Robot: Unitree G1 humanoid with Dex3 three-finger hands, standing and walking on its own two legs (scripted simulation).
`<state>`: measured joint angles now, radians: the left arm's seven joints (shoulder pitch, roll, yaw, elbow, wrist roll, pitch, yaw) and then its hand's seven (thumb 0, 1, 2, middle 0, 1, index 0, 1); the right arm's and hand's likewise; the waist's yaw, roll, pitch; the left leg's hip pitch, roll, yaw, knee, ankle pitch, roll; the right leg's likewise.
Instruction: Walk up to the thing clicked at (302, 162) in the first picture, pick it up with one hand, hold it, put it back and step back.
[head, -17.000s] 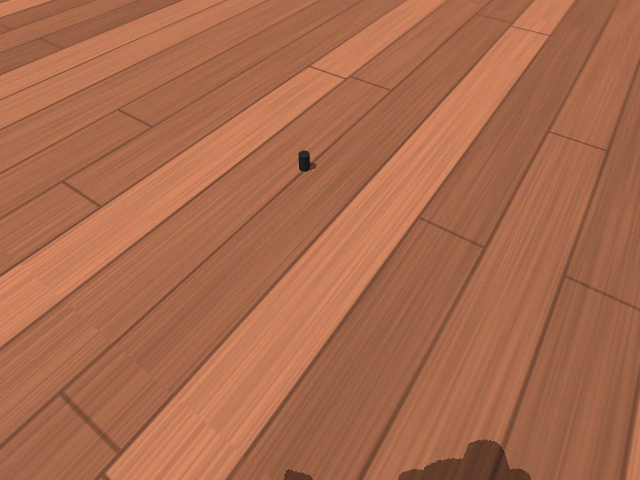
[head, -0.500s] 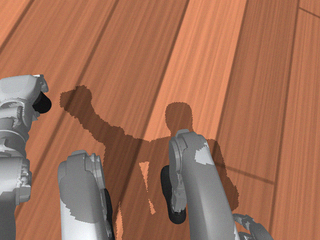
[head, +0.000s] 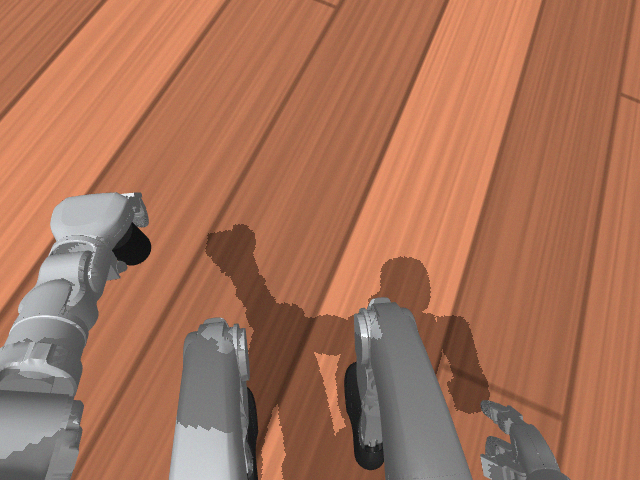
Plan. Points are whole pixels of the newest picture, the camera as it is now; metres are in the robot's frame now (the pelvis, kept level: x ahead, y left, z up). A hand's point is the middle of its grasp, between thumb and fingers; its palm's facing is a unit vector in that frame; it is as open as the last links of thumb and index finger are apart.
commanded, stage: lift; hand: left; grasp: from above
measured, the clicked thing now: (123, 240) +0.43 +0.24 -0.13
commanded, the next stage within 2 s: hold in 0.98 s
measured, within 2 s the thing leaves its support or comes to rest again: neither
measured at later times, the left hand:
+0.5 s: hand (36, 227) +0.37 +0.23 +0.09, palm faces -0.46 -0.08 -0.89, open 8.7 cm
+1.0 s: hand out of the picture +0.38 +0.22 +0.18, palm faces -0.46 -0.09 -0.88, open 8.7 cm
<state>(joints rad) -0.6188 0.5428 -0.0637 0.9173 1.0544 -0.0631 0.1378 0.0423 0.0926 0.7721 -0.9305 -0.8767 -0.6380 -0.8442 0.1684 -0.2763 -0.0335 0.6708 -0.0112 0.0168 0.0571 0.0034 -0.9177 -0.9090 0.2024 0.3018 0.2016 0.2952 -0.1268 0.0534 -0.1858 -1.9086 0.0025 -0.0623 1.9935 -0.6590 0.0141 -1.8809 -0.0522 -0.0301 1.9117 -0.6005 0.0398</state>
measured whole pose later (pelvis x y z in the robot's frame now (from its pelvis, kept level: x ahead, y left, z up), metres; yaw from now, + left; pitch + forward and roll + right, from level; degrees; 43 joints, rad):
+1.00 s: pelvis +0.07 +0.00 +0.27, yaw +1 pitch +11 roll -1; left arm -0.33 0.38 -0.19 0.86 0.99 0.03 0.14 0.04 0.09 0.77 -0.80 -0.97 -0.64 -0.90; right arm 0.26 -0.25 -0.05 0.74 0.04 0.01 -0.05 0.01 -0.91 -0.91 0.20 0.30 0.20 0.30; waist -0.07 0.03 -0.08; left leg -0.66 0.03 0.02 0.88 -0.41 0.00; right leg -0.68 -0.03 0.00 0.85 -0.35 0.03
